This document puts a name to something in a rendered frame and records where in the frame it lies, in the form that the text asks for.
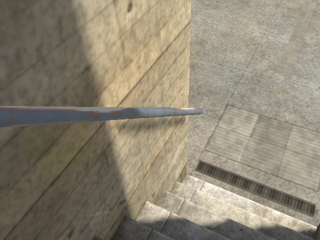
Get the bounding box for stairs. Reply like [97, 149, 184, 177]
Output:
[93, 174, 317, 240]

